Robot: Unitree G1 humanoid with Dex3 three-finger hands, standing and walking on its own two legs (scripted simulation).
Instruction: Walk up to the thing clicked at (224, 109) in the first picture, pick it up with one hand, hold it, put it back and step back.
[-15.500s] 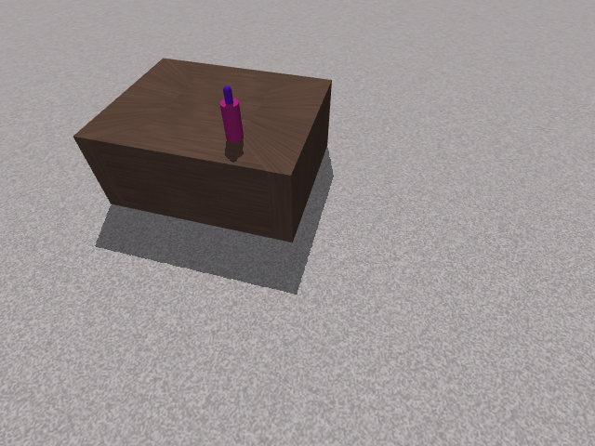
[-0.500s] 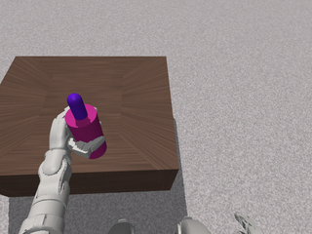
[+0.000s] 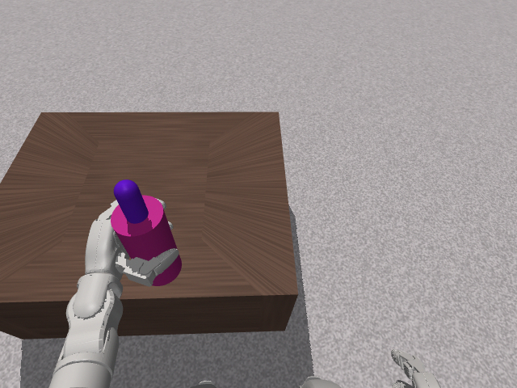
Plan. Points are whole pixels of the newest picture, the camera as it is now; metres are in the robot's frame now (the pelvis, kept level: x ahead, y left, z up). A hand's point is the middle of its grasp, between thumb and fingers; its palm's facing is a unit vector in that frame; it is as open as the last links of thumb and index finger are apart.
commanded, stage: hold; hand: left
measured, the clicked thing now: (145, 232) +0.34 +0.17 +0.05
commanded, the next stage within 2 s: none
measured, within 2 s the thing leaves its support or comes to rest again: neither
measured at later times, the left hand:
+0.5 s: hand (146, 249) +0.31 +0.17 +0.04, palm faces +0.01 -1.00 -0.01, open 9.8 cm
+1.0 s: hand (142, 255) +0.30 +0.17 +0.05, palm faces +0.01 -1.00 +0.00, open 9.8 cm
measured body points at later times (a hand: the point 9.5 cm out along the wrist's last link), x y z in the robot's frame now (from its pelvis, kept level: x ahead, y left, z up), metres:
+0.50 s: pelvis +0.00 +0.00 +0.01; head +0.04 +0.01 +0.46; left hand +0.31 +0.22 +0.05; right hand +0.12 -0.25 -0.10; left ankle +0.00 +0.12 -0.70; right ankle +0.01 -0.12 -0.70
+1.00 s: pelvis -0.01 +0.00 +0.01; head +0.03 +0.00 +0.46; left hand +0.30 +0.22 +0.05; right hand +0.13 -0.24 -0.10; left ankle +0.00 +0.12 -0.70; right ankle +0.01 -0.12 -0.70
